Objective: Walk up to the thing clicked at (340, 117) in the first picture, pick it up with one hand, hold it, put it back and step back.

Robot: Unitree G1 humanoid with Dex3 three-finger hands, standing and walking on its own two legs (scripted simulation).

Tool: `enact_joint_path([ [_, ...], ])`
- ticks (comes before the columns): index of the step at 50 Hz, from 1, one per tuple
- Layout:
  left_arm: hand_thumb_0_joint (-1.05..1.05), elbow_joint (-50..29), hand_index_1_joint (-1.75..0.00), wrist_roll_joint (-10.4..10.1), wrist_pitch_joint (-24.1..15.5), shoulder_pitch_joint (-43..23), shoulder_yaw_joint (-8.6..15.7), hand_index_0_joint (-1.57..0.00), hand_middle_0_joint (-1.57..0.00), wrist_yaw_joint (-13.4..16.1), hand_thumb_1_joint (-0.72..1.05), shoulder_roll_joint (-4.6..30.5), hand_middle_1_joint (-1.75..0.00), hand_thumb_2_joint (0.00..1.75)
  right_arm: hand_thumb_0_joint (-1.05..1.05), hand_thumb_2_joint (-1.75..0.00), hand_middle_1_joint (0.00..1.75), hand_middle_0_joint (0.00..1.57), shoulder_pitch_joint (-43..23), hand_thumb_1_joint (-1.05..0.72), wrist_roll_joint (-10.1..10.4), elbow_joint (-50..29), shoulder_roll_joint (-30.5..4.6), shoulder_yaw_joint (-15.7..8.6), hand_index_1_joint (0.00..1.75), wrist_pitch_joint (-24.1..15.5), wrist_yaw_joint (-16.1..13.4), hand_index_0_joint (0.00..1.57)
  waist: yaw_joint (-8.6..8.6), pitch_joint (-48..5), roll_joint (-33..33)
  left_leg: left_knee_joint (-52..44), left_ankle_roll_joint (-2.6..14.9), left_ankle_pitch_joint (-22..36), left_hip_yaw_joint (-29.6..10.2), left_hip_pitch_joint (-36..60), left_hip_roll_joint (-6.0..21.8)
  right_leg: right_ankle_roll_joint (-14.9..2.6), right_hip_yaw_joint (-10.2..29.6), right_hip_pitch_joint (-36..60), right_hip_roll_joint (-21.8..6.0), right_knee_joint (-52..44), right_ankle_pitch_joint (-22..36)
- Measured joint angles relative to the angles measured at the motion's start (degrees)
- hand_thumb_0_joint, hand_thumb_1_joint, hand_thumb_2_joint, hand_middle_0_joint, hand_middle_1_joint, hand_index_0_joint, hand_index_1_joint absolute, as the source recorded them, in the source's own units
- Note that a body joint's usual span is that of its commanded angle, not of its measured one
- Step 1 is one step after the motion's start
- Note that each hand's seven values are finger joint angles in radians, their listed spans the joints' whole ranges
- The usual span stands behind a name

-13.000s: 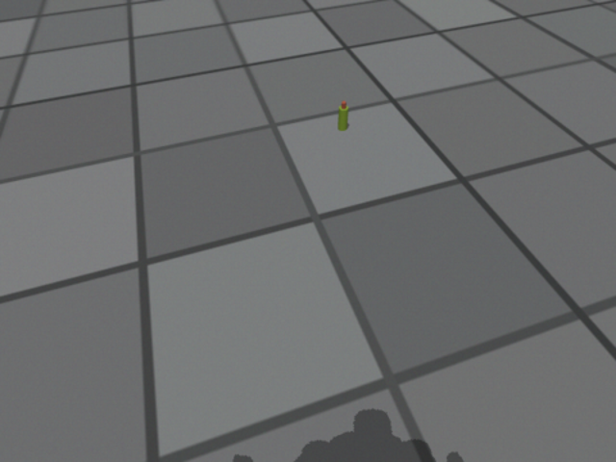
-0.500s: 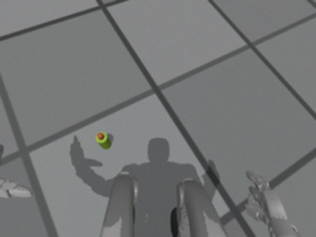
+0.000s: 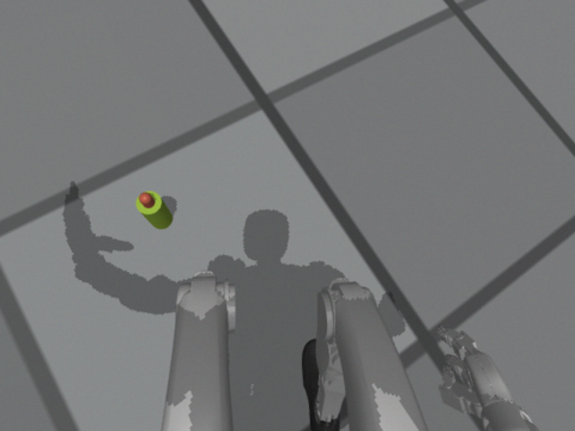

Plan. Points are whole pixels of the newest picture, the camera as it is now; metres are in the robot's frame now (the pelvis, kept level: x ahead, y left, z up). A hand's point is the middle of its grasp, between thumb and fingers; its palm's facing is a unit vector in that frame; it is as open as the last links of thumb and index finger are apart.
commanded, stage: go down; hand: left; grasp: from the side
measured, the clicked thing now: (153, 208) +0.47 +0.28 -0.37
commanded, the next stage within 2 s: approach in 0.96 s
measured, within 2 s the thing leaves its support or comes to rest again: neither
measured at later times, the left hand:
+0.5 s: hand out of the picture +0.35 +0.45 -0.04, palm faces +0.34 -0.93 -0.11, open 17.4 cm
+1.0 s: hand out of the picture +0.35 +0.47 -0.06, palm faces +0.35 -0.93 -0.09, open 17.6 cm
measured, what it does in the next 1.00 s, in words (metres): lowers itself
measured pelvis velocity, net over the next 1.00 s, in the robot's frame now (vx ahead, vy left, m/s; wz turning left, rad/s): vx -0.02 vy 0.01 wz -0.06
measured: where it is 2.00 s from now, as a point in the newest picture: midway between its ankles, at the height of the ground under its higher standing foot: (267, 403)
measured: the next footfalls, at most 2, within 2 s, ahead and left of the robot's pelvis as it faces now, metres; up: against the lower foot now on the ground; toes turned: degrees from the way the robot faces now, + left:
none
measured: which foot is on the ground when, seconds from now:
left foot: down 0.00-1.00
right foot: down 0.00-1.00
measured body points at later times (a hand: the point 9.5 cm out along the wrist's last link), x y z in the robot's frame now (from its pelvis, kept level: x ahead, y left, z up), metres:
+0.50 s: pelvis -0.01 +0.00 -0.06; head +0.19 +0.08 +0.33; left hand +0.32 +0.50 -0.04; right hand +0.15 -0.27 -0.16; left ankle +0.08 +0.13 -0.42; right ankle +0.07 -0.11 -0.42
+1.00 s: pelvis -0.02 +0.01 -0.08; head +0.19 +0.09 +0.31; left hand +0.33 +0.52 -0.05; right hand +0.15 -0.27 -0.17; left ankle +0.08 +0.13 -0.42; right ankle +0.07 -0.11 -0.42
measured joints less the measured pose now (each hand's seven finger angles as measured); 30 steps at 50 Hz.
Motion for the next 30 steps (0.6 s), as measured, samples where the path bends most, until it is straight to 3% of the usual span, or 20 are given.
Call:
enact_joint_path([
  [15,-0.01,4.1,-0.08,-0.8,-0.6,-3.9,3.7,-0.04,-0.05,-2.8,-0.51,5.0,-0.07,0.07,0.01,-0.9,0.3,0.2,-0.2,-0.9,-0.7,0.1,-1.4,1.1,0.3,-0.1,0.4,0.2,-0.17,1.6,-0.6,6.9,0.34,0.1,-0.5,-6.2,0.2,0.46,-0.4,-6.0,0.3,6.7,0.2],
  [24,-0.01,3.8,-0.08,0.1,0.5,-6.0,4.6,-0.04,-0.05,-3.6,-0.54,6.6,-0.08,0.08,0.01,-0.9,0.3,0.21,-0.7,-0.9,-1.0,-0.1,-1.2,2.2,0.3,0.0,0.4,0.21,-0.76,2.5,-0.8,10.4,0.35,0.3,-1.2,-8.8,0.0,0.62,-1.1,-8.2,0.4,9.8,0.2],
  [30,-0.01,3.9,-0.09,-0.5,1.1,-5.6,4.9,-0.04,-0.05,-3.5,-0.55,7.9,-0.08,0.08,0.01,-0.9,0.3,0.21,-0.2,-0.9,-0.7,-0.6,-1.3,2.8,0.3,0.2,0.4,0.21,-1.04,2.3,-0.5,11.4,0.46,0.1,-1.4,-9.8,0.0,0.71,-1.2,-9.1,0.5,10.6,0.1],
])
